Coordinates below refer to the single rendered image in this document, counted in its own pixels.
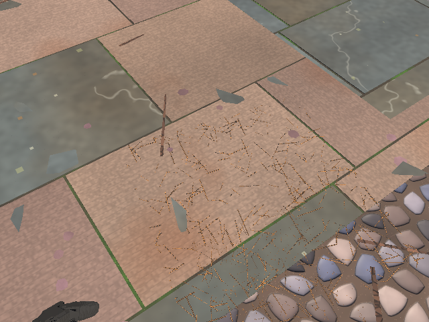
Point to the left robot hand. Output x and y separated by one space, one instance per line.
69 312

